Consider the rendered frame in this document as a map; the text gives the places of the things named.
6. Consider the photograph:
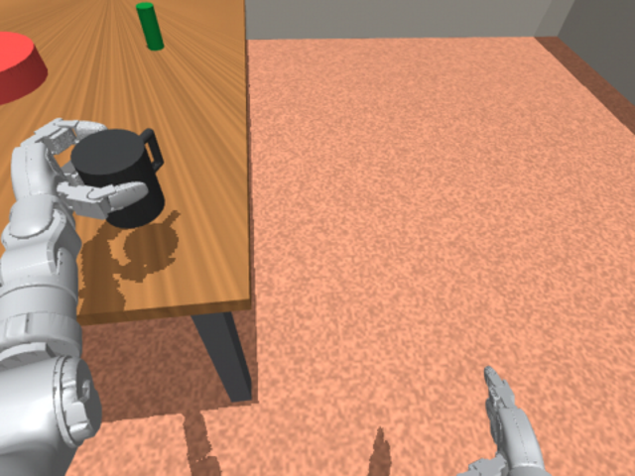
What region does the left robot arm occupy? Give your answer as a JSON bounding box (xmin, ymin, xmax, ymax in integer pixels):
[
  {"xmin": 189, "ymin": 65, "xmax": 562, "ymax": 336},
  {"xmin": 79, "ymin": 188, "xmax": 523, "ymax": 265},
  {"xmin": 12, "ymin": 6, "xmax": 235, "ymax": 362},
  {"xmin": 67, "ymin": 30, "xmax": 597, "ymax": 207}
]
[{"xmin": 0, "ymin": 194, "xmax": 102, "ymax": 476}]

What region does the table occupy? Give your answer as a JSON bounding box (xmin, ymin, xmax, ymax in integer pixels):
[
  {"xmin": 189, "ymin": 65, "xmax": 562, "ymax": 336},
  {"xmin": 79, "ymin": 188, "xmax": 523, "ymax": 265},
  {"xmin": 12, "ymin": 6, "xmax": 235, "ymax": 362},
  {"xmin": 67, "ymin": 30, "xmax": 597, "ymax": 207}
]
[{"xmin": 0, "ymin": 0, "xmax": 252, "ymax": 403}]

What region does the left robot hand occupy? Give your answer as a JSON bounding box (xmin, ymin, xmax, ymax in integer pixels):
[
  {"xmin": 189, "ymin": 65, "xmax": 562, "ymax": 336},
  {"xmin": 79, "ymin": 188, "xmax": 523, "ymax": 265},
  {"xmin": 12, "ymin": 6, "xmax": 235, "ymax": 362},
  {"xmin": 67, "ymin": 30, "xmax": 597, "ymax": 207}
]
[{"xmin": 11, "ymin": 118, "xmax": 149, "ymax": 220}]

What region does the right robot hand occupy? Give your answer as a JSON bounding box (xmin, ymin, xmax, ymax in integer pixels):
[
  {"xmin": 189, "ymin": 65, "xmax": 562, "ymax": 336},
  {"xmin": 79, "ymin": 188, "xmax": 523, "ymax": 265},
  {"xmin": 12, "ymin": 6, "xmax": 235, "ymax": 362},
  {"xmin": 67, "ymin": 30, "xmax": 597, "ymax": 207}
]
[{"xmin": 456, "ymin": 366, "xmax": 546, "ymax": 476}]

